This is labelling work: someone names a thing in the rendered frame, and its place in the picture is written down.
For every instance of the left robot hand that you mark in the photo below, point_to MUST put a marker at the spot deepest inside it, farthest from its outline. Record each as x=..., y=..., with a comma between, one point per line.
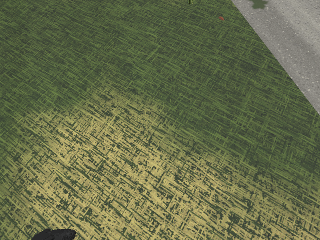
x=58, y=234

